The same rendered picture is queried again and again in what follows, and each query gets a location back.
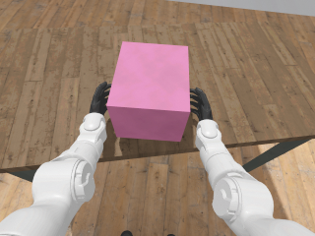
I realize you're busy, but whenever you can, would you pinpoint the table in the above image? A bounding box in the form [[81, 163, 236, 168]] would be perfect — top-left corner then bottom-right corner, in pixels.
[[0, 21, 315, 182]]

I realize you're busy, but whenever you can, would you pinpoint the robot left hand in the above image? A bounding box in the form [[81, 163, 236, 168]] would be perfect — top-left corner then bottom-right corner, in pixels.
[[89, 81, 112, 116]]

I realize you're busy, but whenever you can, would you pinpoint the right robot forearm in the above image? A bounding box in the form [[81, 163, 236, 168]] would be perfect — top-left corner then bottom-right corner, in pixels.
[[195, 119, 274, 211]]

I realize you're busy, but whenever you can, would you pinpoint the robot right hand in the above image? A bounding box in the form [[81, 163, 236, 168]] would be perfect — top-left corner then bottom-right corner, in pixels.
[[189, 88, 214, 122]]

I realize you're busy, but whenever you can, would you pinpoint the carton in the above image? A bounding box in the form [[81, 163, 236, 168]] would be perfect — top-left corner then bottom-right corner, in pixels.
[[106, 41, 191, 142]]

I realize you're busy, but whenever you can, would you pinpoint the left robot forearm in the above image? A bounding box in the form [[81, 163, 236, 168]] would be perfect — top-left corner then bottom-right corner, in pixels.
[[31, 112, 107, 198]]

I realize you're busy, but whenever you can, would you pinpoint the left robot upper arm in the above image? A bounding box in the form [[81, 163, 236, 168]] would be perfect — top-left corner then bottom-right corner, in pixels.
[[0, 159, 95, 236]]

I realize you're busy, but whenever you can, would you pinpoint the right robot upper arm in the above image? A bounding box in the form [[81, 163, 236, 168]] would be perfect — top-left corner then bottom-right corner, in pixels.
[[212, 176, 315, 236]]

